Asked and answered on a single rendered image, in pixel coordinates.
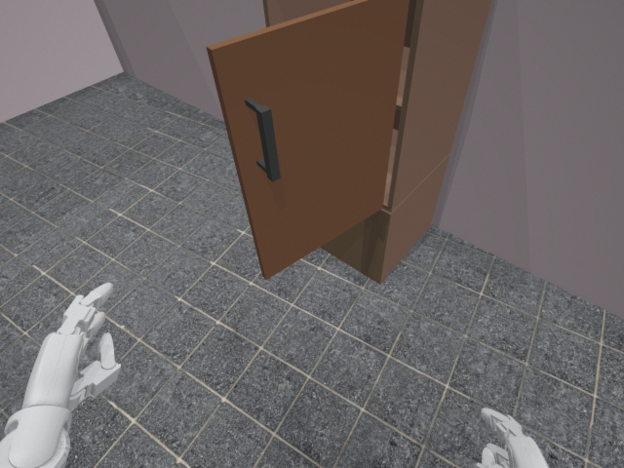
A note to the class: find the right robot hand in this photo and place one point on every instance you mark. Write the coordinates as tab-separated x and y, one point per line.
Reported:
523	452

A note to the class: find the left robot hand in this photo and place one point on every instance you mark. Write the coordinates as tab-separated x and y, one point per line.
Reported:
52	381

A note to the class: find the cupboard door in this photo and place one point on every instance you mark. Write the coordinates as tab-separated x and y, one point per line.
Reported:
331	79

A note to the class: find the left robot forearm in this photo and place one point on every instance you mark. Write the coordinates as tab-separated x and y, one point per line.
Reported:
36	437

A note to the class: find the handle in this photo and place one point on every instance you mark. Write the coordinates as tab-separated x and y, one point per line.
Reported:
266	129

